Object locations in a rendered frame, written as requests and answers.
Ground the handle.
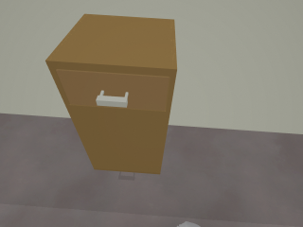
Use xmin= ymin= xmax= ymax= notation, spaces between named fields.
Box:
xmin=96 ymin=90 xmax=129 ymax=108

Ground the cabinet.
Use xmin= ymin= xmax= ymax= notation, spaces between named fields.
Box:
xmin=45 ymin=13 xmax=177 ymax=175

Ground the drawer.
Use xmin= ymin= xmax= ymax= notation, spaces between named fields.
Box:
xmin=56 ymin=69 xmax=169 ymax=111

